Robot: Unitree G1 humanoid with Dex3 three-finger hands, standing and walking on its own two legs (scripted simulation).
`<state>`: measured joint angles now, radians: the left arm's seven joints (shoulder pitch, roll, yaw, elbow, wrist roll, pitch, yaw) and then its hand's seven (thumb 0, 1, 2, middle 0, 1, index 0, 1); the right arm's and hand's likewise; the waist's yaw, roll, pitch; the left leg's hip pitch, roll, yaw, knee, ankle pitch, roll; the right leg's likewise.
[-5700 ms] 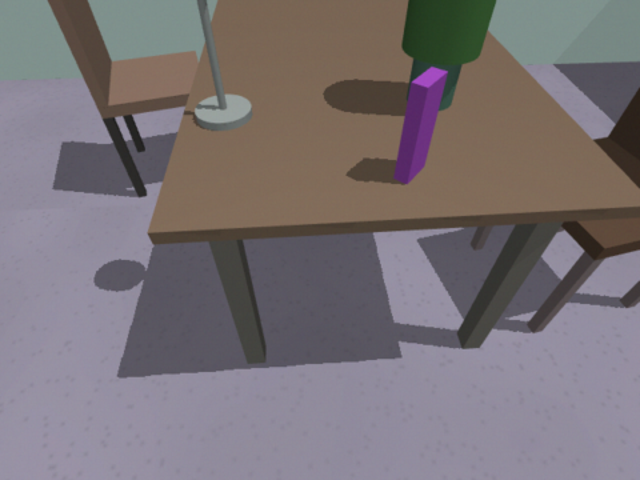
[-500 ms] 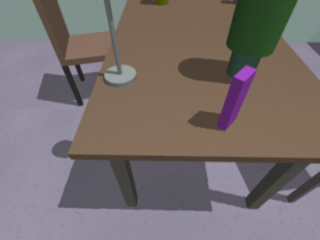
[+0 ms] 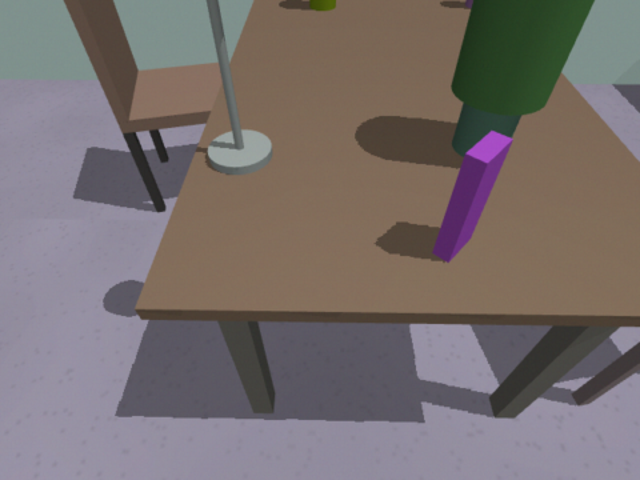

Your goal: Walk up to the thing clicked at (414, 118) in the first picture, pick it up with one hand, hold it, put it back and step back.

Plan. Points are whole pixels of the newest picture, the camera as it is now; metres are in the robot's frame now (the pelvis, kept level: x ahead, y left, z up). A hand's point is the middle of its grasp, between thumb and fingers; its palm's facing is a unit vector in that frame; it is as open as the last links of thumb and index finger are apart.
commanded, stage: rise first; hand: right
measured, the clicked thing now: (468, 202) +0.49 -0.21 +0.07
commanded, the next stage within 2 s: go down in 1.84 s
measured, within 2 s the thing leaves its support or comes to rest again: neither
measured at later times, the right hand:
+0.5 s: hand (531, 460) +0.18 -0.26 -0.09, palm faces +0.25 +0.91 -0.34, open 16.0 cm
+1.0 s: hand (570, 413) +0.20 -0.25 +0.05, palm faces +0.31 +0.87 -0.38, open 17.7 cm
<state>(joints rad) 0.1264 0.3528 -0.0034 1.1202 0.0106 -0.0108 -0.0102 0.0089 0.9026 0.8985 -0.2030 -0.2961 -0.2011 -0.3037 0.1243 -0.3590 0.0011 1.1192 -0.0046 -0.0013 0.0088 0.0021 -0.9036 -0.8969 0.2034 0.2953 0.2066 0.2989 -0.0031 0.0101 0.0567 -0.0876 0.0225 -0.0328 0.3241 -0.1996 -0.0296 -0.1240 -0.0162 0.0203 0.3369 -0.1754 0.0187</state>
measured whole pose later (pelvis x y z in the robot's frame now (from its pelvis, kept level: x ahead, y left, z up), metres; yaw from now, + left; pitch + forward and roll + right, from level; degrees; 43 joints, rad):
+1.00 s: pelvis +0.02 +0.01 -0.01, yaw -1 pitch -2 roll +0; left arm 0.25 0.22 0.13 0.61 -0.02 -0.06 0.05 -0.01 -0.55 0.06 -0.05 -0.05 -0.04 -0.07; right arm 0.46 -0.30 -0.23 -0.07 0.05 -0.14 -0.04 -0.02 0.60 -0.01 0.03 0.06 0.05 0.06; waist -0.04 -0.05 0.03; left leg -0.12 0.02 -0.01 0.44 -0.29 -0.02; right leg -0.15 -0.01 0.04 0.43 -0.25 0.03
